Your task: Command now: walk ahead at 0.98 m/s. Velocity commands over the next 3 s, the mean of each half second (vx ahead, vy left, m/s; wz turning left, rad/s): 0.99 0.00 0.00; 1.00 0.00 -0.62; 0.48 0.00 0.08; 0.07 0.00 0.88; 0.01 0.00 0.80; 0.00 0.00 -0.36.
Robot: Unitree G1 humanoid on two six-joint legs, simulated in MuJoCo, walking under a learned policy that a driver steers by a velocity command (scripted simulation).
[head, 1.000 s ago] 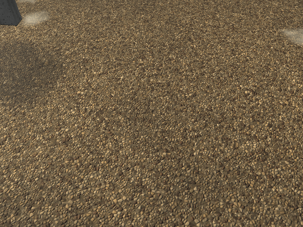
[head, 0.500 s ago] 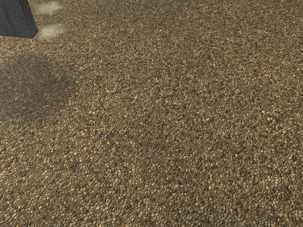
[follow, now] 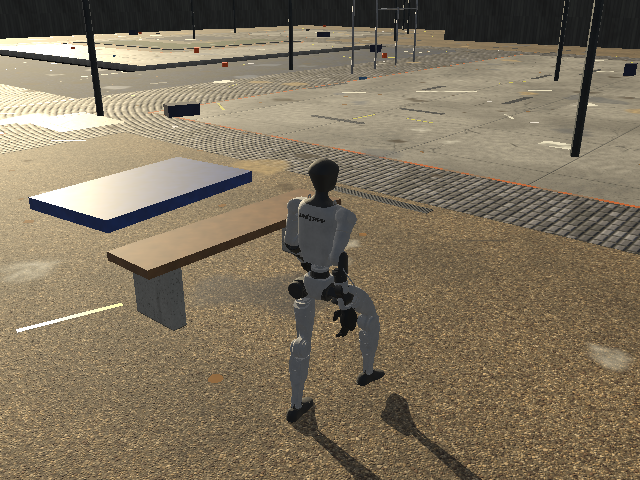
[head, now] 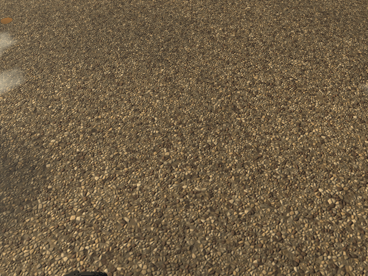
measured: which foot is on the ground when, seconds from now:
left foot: down 0.00-0.16, up 0.18-0.58, down 0.60-1.00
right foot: up 0.00-0.12, down 0.14-0.58, up 0.60-1.00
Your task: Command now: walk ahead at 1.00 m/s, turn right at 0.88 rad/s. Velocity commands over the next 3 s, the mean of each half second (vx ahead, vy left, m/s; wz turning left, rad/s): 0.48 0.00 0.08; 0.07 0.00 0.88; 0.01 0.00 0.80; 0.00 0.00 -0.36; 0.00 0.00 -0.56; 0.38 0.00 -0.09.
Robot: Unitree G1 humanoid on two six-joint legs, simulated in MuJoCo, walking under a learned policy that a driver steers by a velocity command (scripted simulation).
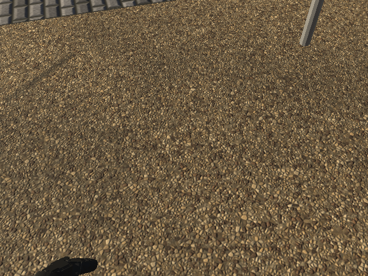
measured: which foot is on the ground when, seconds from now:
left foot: down 0.00-0.06, up 0.08-0.46, down 0.48-0.92, up 0.94-1.00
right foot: up 0.00-0.04, down 0.06-0.48, up 0.50-0.90, down 0.92-1.00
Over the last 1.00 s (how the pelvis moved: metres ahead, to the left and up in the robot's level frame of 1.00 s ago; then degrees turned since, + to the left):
0.96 -0.02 -0.02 -19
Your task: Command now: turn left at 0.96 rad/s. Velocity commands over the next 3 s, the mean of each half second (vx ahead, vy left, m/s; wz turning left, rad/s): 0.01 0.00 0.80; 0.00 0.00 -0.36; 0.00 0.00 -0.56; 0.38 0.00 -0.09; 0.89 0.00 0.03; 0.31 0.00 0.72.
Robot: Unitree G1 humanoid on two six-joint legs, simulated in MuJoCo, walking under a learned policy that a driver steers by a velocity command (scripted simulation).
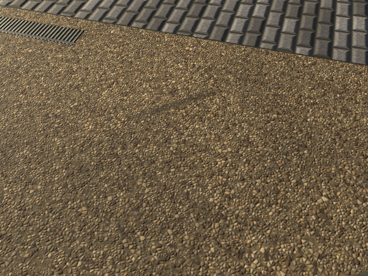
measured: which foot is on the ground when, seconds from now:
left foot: up 0.00-0.38, down 0.40-0.86, up 0.88-1.00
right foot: down 0.00-0.40, up 0.42-0.84, down 0.86-1.00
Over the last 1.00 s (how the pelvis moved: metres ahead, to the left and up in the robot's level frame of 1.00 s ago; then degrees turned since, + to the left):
0.51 -0.04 0.02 32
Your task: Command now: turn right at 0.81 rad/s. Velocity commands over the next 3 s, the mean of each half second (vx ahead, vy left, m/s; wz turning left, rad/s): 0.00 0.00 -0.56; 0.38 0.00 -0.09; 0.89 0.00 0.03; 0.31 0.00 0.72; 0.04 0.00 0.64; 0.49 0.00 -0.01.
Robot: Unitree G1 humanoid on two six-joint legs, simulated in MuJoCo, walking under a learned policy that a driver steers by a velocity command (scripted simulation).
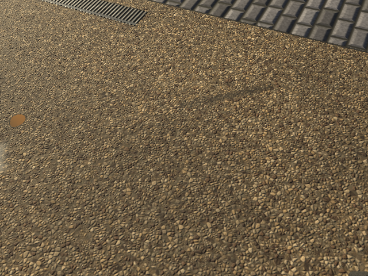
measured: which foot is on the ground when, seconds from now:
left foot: up 0.00-0.38, down 0.40-0.74, up 0.76-1.00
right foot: down 0.00-0.40, up 0.42-0.72, down 0.74-1.00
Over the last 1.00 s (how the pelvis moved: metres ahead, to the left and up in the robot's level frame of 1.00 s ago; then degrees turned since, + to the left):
0.02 0.00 0.00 8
